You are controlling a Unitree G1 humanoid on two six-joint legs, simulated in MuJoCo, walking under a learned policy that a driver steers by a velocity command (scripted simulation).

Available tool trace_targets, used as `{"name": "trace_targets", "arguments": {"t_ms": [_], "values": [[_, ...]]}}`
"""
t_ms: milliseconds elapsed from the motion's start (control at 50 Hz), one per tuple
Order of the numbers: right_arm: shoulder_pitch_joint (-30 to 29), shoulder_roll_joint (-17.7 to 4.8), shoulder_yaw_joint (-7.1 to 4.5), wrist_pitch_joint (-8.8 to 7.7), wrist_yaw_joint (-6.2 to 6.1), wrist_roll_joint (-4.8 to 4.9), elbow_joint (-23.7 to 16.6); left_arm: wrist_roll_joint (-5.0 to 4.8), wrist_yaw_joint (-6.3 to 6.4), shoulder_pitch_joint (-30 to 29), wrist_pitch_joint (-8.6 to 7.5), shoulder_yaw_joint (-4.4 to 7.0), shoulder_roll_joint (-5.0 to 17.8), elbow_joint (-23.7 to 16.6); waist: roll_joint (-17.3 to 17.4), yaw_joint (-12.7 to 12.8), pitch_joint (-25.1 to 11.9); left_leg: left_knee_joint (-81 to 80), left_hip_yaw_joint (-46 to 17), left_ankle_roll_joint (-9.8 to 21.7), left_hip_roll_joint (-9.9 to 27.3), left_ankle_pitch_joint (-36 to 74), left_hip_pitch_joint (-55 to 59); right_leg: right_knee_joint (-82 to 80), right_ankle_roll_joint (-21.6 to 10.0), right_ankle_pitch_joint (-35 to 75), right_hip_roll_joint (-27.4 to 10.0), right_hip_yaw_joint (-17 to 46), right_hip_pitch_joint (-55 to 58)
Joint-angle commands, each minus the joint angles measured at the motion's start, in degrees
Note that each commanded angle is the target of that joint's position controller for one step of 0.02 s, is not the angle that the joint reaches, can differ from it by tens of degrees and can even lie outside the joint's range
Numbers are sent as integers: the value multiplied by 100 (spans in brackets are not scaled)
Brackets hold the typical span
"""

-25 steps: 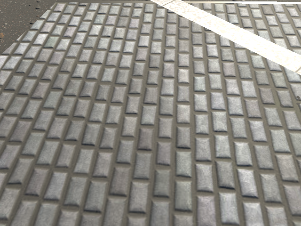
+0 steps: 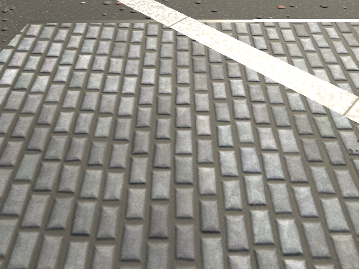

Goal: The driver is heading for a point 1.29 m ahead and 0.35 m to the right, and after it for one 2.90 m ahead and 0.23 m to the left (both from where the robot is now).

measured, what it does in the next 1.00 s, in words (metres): walks ahead, turning right: right foot, then left foot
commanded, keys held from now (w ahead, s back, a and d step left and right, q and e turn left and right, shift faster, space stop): w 0.08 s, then w+e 0.22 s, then e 0.54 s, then no key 0.16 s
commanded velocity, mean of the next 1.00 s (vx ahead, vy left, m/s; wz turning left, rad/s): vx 0.26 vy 0.00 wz -0.38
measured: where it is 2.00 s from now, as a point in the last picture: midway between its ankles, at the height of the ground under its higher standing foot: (244, 210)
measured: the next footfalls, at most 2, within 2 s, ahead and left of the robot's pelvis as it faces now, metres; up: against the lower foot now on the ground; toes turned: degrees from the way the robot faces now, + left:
right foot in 0.30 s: +0.34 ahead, -0.17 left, +0.00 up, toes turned -7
left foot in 0.82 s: +0.53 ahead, -0.03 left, +0.00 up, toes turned -27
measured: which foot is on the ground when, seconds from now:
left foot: down 0.00-0.32, up 0.34-0.80, down 0.82-1.00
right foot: up 0.00-0.28, down 0.30-0.82, up 0.84-1.00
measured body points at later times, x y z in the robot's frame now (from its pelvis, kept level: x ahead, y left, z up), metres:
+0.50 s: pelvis +0.26 -0.09 +0.00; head +0.31 -0.12 +0.44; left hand +0.40 +0.16 -0.12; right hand +0.35 -0.38 -0.13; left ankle +0.29 +0.07 -0.66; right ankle +0.30 -0.16 -0.75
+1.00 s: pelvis +0.39 -0.08 -0.01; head +0.44 -0.08 +0.44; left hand +0.64 +0.12 -0.12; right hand +0.42 -0.39 -0.10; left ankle +0.50 -0.01 -0.75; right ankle +0.29 -0.19 -0.66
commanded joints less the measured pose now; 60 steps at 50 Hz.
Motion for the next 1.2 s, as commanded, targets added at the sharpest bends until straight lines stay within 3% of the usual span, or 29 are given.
{"name": "trace_targets", "arguments": {"t_ms": [20,120,220,260,300,320,340,360,380,400,420,500,600,700,780,800,820,840,860,880,900,940,980,1000,1040,1080,1140,1180,1200], "values": [[-198,-807,-134,-79,-122,24,-329,52,14,91,-8,73,254,-249,382,229,334,-1081,-1153,968,1614,475,-516,-934,120,963,-177,19,-91],[300,-997,-173,0,-195,110,-188,-42,-108,-895,-57,18,159,-501,490,-151,381,-992,-798,726,1630,426,228,-2580,154,1595,132,-266,118],[496,-1013,-228,120,-218,99,-14,-98,-320,-1368,-73,4,253,-845,508,-224,503,-506,-621,563,2089,733,1389,-3032,-188,680,246,-255,-163],[264,-1125,-264,181,-231,95,-84,-90,-379,-1017,-92,72,407,-859,634,50,242,123,-377,410,2070,2155,1469,-3158,-414,215,518,-506,571],[100,-992,-200,248,-268,10,-254,-83,-354,687,-80,375,933,-395,431,812,-767,2350,195,64,1566,3427,670,-3298,-753,459,830,-517,3006],[422,-587,-37,157,-257,-84,-535,40,-300,1458,-59,567,1708,-365,-728,819,-1545,4771,422,-375,846,1544,-1542,-3417,-1589,790,-612,1921,5224],[544,-376,61,-55,-199,-77,-534,20,-312,1408,-51,510,1592,-416,-1383,655,-2136,6149,-392,-546,21,-2349,-3006,-4419,-2255,1256,-1422,4181,6189],[161,-941,-71,-224,-132,78,-645,49,-299,1167,-48,385,1190,-499,-933,693,-1723,6596,-977,-406,440,-2255,-3434,-4346,-1922,1932,-1226,3514,5807],[-245,-1045,-90,-272,-138,168,-790,62,-271,698,-31,323,953,-658,-481,563,-1184,6451,-887,-357,692,-1876,-3395,-4226,-1687,2823,-975,2477,5003],[-437,-1024,-118,-232,-191,97,-817,36,-276,301,4,284,823,-783,175,372,-748,6022,-790,-402,901,-1575,-3212,-4293,-1500,3331,-695,1760,4130],[-482,-1054,-182,-146,-251,29,-862,35,-267,94,22,247,695,-876,282,195,-580,5580,-784,-428,1049,-1397,-2879,-4436,-1354,3450,-495,1424,3525],[-416,-721,-178,148,-366,-56,-1072,83,-191,176,51,335,984,-935,-19,-62,-530,4467,-666,-679,823,-833,-2399,-4569,-1377,4412,-128,920,2713],[-1315,-671,-168,263,-388,-26,-1412,-69,35,424,276,382,1060,-965,-309,202,-701,2820,-760,-804,515,325,-2335,-4302,-941,3580,79,1020,2826],[-1950,-772,-186,251,-302,-10,-1668,-33,175,563,460,411,1073,-1014,-397,376,-508,2084,-1014,-791,392,165,-2476,-3999,-862,2586,-45,1780,3198],[-1568,-934,-274,115,-257,12,-1633,-55,210,202,536,402,1035,-1266,-540,82,-517,970,-993,-574,311,152,-1548,-3502,-699,1957,209,2302,3202],[-1318,-1023,-312,85,-272,-16,-1587,-46,195,99,545,367,944,-1360,-412,-41,-625,504,-1004,-437,569,999,-762,-3163,-506,1556,472,2192,2894],[-1008,-1372,-391,106,-338,-123,-1605,37,171,187,526,266,625,-1487,336,-12,-1068,628,-1823,-10,1652,2548,481,-2058,-219,253,954,1677,2128],[-914,-1521,-412,214,-378,-248,-1623,-4,166,987,497,224,418,-1520,1792,384,-1384,754,-3366,1112,2893,4314,1616,-887,128,-3227,1866,997,800],[-800,-1242,-387,278,-367,-94,-1628,36,123,1318,480,319,970,-1375,1716,365,-1563,629,-3993,1493,3320,3547,1492,198,371,-3289,1401,833,423],[-999,-930,-307,297,-367,-43,-1764,-10,129,980,543,426,1287,-1281,1089,228,-1170,646,-3298,1281,2853,2934,1084,710,512,-2798,1235,782,351],[-1210,-824,-264,350,-357,-51,-1808,-22,165,750,645,442,1237,-1238,718,241,-904,609,-2653,1004,2419,2399,648,888,611,-2386,1144,666,364],[-1458,-862,-223,448,-346,-53,-1836,6,175,622,778,382,968,-1293,729,315,-548,350,-2037,853,1988,1774,-188,896,695,-1913,1096,493,710],[-1479,-896,-227,499,-334,-87,-1788,-11,148,650,771,279,641,-1341,946,356,-476,181,-1486,798,1620,1520,-469,202,698,-1666,1088,147,1101],[-1443,-894,-227,512,-335,-76,-1765,-4,147,594,750,239,559,-1369,1044,315,-513,169,-1396,830,1595,1519,-413,-229,703,-1661,1042,48,1218],[-1316,-913,-234,509,-317,-26,-1697,24,103,505,704,154,416,-1393,1179,206,-695,-35,-1373,807,1561,-82,-460,-1272,612,-1572,842,-123,1699],[-1125,-1205,-316,508,-289,54,-1631,24,38,357,641,148,522,-1436,1443,56,-612,-278,-1658,846,1696,-1294,-593,-1981,491,-1604,872,-337,2040],[-1007,-1339,-347,519,-279,180,-1564,6,-23,581,511,193,636,-1290,1222,224,-350,-332,-1842,738,1798,-2273,-984,-3326,133,-914,962,-545,2816],[-977,-1096,-270,489,-267,193,-1530,29,-29,889,432,185,558,-1134,1019,438,-189,-37,-1628,359,1539,-2574,-1635,-4000,-203,-851,910,-441,3668],[-1220,-712,-155,427,-230,129,-1654,54,0,1363,394,216,710,-1052,469,643,-239,978,-1238,8,1189,-2382,-2424,-4425,-475,-1451,152,565,4361]]}}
